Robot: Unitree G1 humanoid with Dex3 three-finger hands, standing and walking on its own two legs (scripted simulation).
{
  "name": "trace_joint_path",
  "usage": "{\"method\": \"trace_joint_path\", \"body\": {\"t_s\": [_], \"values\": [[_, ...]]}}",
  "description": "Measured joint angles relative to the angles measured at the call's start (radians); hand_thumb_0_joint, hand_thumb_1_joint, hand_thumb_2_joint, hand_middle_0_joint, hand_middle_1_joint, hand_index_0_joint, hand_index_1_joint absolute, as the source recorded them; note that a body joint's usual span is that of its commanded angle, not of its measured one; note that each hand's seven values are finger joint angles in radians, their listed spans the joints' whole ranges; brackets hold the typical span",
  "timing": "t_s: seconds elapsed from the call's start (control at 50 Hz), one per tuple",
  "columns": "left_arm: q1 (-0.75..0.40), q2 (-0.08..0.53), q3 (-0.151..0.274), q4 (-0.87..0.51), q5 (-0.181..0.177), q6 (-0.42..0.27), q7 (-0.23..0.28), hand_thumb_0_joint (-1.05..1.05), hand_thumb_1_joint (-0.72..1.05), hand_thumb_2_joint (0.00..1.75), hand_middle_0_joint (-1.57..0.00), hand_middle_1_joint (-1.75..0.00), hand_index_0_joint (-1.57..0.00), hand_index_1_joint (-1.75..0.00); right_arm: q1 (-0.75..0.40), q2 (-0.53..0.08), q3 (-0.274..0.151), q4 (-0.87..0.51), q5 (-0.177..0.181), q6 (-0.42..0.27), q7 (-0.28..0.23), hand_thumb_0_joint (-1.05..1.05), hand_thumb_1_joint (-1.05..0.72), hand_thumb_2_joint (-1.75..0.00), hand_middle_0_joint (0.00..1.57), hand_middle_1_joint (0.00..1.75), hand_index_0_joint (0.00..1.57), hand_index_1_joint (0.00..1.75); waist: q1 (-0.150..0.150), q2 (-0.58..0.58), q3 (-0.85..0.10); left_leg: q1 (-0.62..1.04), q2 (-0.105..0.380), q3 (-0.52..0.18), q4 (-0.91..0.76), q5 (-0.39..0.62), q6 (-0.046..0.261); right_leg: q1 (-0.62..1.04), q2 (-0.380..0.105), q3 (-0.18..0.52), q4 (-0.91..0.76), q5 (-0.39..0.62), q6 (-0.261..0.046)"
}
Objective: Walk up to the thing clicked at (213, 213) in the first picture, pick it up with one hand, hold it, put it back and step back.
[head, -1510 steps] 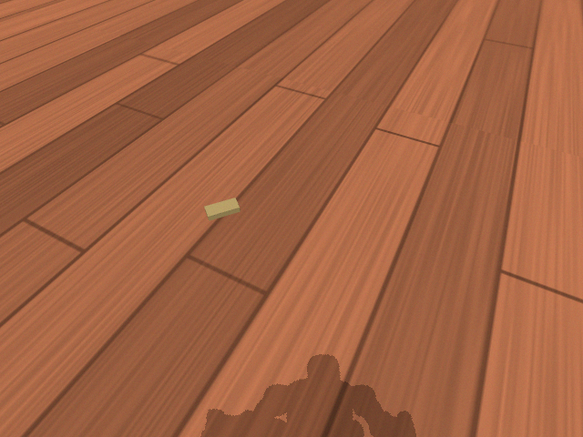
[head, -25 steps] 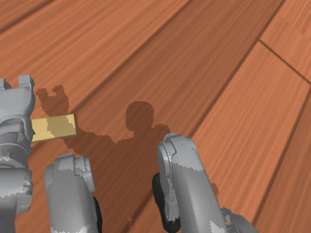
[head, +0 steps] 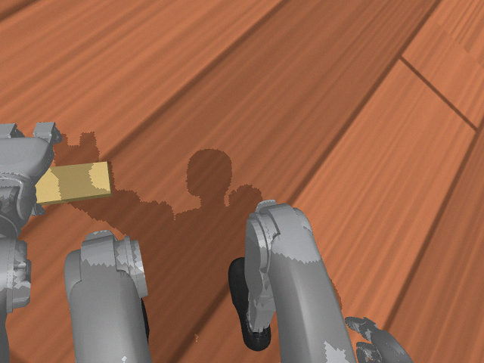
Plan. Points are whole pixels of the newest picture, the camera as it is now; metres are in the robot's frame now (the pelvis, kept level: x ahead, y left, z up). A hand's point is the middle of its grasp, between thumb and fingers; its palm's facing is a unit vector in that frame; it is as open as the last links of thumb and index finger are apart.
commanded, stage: home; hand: left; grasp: from above
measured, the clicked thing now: (70, 183) +0.46 +0.24 -0.31
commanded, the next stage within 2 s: none
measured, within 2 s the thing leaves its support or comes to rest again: neither
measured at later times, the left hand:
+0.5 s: hand out of the picture +0.40 +0.27 -0.04, palm faces -0.37 -0.41 -0.83, open 9.7 cm
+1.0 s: hand out of the picture +0.26 +0.22 +0.18, palm faces +0.01 -0.93 -0.38, open 7.4 cm
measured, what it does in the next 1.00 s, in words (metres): rises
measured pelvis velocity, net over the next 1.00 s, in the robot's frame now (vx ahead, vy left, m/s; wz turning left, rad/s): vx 0.03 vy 0.00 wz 0.10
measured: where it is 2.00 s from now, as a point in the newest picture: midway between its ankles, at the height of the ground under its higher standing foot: (197, 339)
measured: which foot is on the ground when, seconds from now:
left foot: down 0.00-1.00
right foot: down 0.00-1.00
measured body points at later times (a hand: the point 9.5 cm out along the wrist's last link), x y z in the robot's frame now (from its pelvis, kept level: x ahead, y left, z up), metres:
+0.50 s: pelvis +0.02 +0.01 +0.09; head +0.21 +0.04 +0.49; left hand +0.41 +0.29 +0.01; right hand +0.13 -0.25 -0.04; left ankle +0.09 +0.13 -0.29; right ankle +0.11 -0.12 -0.29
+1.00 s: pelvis +0.03 +0.00 +0.27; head +0.14 +0.03 +0.70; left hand +0.26 +0.27 +0.20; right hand +0.26 -0.21 +0.18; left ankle +0.08 +0.13 -0.29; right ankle +0.11 -0.13 -0.29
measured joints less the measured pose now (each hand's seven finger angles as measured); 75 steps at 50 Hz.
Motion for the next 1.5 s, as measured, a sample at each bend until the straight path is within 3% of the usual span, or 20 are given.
{"method": "trace_joint_path", "body": {"t_s": [0.06, 0.12, 0.18, 0.24, 0.34, 0.48, 0.56, 0.72, 0.9, 0.98, 1.12, 1.24, 1.32, 1.5], "values": [[0.002, 0.024, 0.039, -0.02, 0.006, 0.021, 0.048, 0.0, -0.47, 0.99, -0.1, -1.0, -0.11, -0.99, 0.012, 0.01, -0.002, 0.016, -0.019, -0.013, 0.009, 0.0, -0.9, -0.9, 0.2, 0.3, 0.2, 0.3, -0.015, 0.0, 0.016, -0.026, -0.002, -0.004, 0.027, -0.008, 0.003, -0.02, 0.001, -0.001, 0.021, -0.008, 0.005], [0.024, 0.025, 0.072, -0.083, -0.016, 0.058, 0.067, 0.0, -0.45, 0.98, -0.12, -0.97, -0.12, -0.97, 0.03, 0.024, -0.012, 0.03, -0.025, -0.014, 0.026, 0.0, -0.9, -0.9, 0.2, 0.3, 0.2, 0.3, -0.019, 0.013, 0.01, -0.047, -0.003, -0.003, 0.041, -0.021, 0.007, -0.038, 0.002, 0.001, 0.032, -0.021, 0.009], [0.044, 0.004, 0.078, -0.145, -0.065, 0.105, 0.049, 0.0, -0.4, 0.95, -0.16, -0.92, -0.15, -0.91, 0.046, 0.042, -0.026, 0.042, -0.015, -0.008, 0.043, 0.0, -0.89, -0.89, 0.2, 0.3, 0.2, 0.3, -0.011, 0.035, -0.014, -0.053, 0.0, 0.005, 0.037, -0.036, 0.011, -0.045, 0.001, 0.007, 0.031, -0.037, 0.011], [0.075, -0.031, 0.082, -0.225, -0.129, 0.143, -0.006, 0.0, -0.31, 0.92, -0.19, -0.82, -0.18, -0.82, 0.054, 0.06, -0.042, 0.045, 0.007, 0.003, 0.056, 0.0, -0.89, -0.89, 0.2, 0.3, 0.2, 0.3, 0.013, 0.059, -0.04, -0.035, 0.006, 0.011, 0.015, -0.054, 0.016, -0.031, 0.003, 0.011, 0.01, -0.051, 0.017], [0.179, -0.109, 0.062, -0.415, -0.285, 0.2, -0.136, 0.0, -0.09, 0.86, -0.22, -0.64, -0.2, -0.65, 0.059, 0.074, -0.074, 0.02, 0.065, 0.034, 0.063, 0.0, -0.89, -0.89, 0.2, 0.3, 0.2, 0.3, 0.072, 0.102, -0.088, 0.042, 0.014, 0.029, -0.068, -0.067, 0.022, 0.042, -0.001, 0.019, -0.066, -0.066, 0.017], [0.421, -0.209, 0.004, -0.741, -0.544, 0.264, -0.334, 0.0, 0.36, 0.85, -0.22, -0.43, -0.21, -0.44, 0.028, 0.056, -0.101, -0.062, 0.136, 0.082, 0.024, 0.0, -0.9, -0.9, 0.2, 0.3, 0.2, 0.3, 0.154, 0.115, -0.152, 0.211, 0.024, 0.051, -0.242, -0.053, 0.025, 0.2, -0.005, 0.026, -0.227, -0.054, 0.009], [0.558, -0.256, -0.018, -0.914, -0.665, 0.281, -0.398, 0.0, 0.61, 0.87, -0.22, -0.36, -0.21, -0.37, -0.009, 0.037, -0.119, -0.102, 0.159, 0.086, -0.012, 0.0, -0.9, -0.9, 0.2, 0.3, 0.2, 0.3, 0.192, 0.097, -0.167, 0.308, 0.023, 0.059, -0.338, -0.032, 0.022, 0.294, -0.01, 0.027, -0.316, -0.037, 0.003], [0.763, -0.322, -0.029, -1.149, -0.861, 0.361, -0.431, 0.0, 0.83, 0.89, -0.22, -0.31, -0.21, -0.31, -0.094, 0.025, -0.122, -0.161, 0.19, 0.069, -0.097, 0.0, -0.91, -0.9, 0.2, 0.3, 0.2, 0.3, 0.229, 0.068, -0.171, 0.498, 0.018, 0.065, -0.505, 0.008, 0.016, 0.484, -0.021, 0.022, -0.473, -0.007, -0.006], [0.984, -0.378, -0.039, -1.358, -1.124, 0.517, -0.437, 0.01, 0.89, 0.9, -0.21, -0.3, -0.21, -0.3, -0.097, 0.084, -0.069, -0.214, 0.213, 0.039, -0.178, 0.01, -0.9, -0.9, 0.2, 0.3, 0.2, 0.3, 0.224, 0.068, -0.173, 0.759, 0.023, 0.073, -0.717, 0.038, 0.015, 0.743, -0.022, 0.018, -0.681, 0.021, -0.01], [1.071, -0.404, -0.036, -1.429, -1.219, 0.571, -0.427, 0.01, 0.9, 0.9, -0.21, -0.3, -0.21, -0.3, -0.053, 0.11, -0.045, -0.224, 0.218, 0.021, -0.207, 0.01, -0.9, -0.9, 0.2, 0.3, 0.2, 0.3, 0.217, 0.072, -0.166, 0.891, 0.028, 0.075, -0.826, 0.053, 0.015, 0.876, -0.019, 0.014, -0.793, 0.038, -0.011], [1.198, -0.452, -0.008, -1.517, -1.33, 0.65, -0.408, 0.01, 0.9, 0.9, -0.21, -0.3, -0.21, -0.3, 0.056, 0.129, -0.017, -0.209, 0.223, -0.005, -0.267, 0.01, -0.9, -0.9, 0.2, 0.3, 0.2, 0.3, 0.204, 0.078, -0.157, 1.135, 0.034, 0.08, -1.032, 0.085, 0.016, 1.123, -0.015, 0.009, -1.006, 0.074, -0.01], [1.307, -0.477, 0.01, -1.601, -1.387, 0.696, -0.412, 0.01, 0.9, 0.9, -0.21, -0.3, -0.2, -0.3, 0.139, 0.122, -0.018, -0.209, 0.216, -0.032, -0.312, 0.01, -0.9, -0.9, 0.2, 0.3, 0.2, 0.3, 0.196, 0.085, -0.152, 1.338, 0.04, 0.087, -1.2, 0.117, 0.019, 1.328, -0.01, 0.009, -1.183, 0.112, -0.009], [1.386, -0.485, 0.007, -1.675, -1.401, 0.717, -0.423, 0.01, 0.91, 0.9, -0.21, -0.3, -0.2, -0.3, 0.174, 0.112, -0.028, -0.221, 0.211, -0.052, -0.332, 0.01, -0.9, -0.9, 0.2, 0.3, 0.2, 0.3, 0.196, 0.091, -0.156, 1.454, 0.043, 0.093, -1.297, 0.137, 0.022, 1.446, -0.008, 0.011, -1.285, 0.136, -0.007], [1.48, -0.487, -0.005, -1.745, -1.397, 0.737, -0.46, 0.01, 0.91, 0.9, -0.2, -0.3, -0.2, -0.3, 0.163, 0.1, -0.043, -0.24, 0.197, -0.092, -0.342, 0.01, -0.9, -0.9, 0.2, 0.3, 0.2, 0.3, 0.214, 0.1, -0.163, 1.595, 0.039, 0.098, -1.4, 0.157, 0.025, 1.589, -0.012, 0.011, -1.391, 0.156, -0.004]]}}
